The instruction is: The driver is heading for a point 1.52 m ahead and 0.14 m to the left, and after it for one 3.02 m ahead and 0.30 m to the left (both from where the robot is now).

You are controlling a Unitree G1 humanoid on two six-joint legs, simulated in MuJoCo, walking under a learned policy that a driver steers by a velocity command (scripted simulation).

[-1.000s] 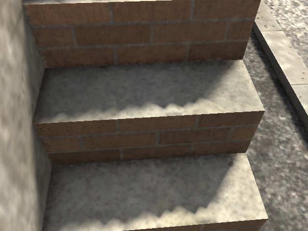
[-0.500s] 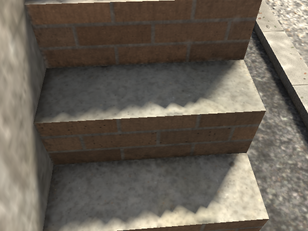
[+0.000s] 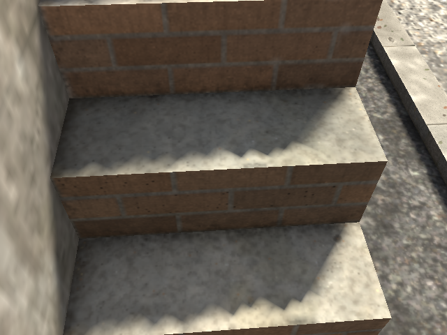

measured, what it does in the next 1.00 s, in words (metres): stands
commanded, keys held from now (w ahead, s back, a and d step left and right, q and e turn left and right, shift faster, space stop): w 0.66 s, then no key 0.34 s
